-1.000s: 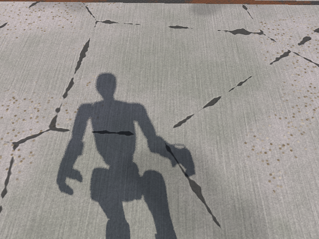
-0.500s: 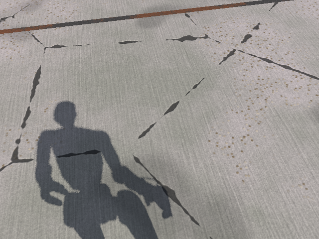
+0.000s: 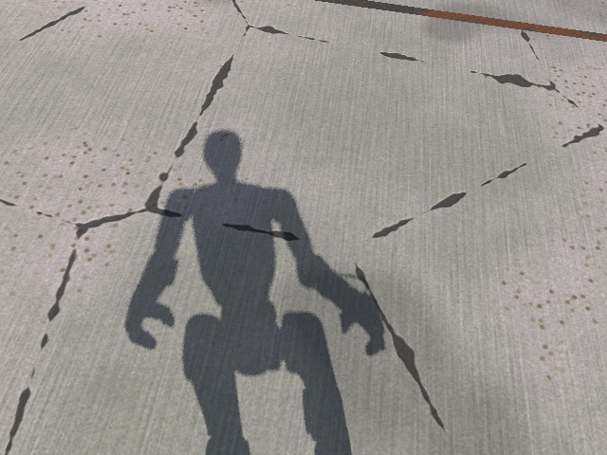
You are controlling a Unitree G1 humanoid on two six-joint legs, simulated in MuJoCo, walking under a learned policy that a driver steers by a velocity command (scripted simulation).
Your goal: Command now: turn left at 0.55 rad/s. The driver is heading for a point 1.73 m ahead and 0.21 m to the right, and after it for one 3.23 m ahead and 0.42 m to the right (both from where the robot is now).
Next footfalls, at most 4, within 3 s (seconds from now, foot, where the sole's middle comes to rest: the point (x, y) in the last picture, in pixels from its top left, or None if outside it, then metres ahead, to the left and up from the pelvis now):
0.36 right None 0.06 -0.13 -0.78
0.68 left None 0.03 0.09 -0.78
1.16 right None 0.24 -0.21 -0.78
1.70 left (348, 398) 0.57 -0.13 -0.78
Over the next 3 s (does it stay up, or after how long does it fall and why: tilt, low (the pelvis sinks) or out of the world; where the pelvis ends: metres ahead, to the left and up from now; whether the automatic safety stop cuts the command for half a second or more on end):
stays up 1.11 -0.15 0.00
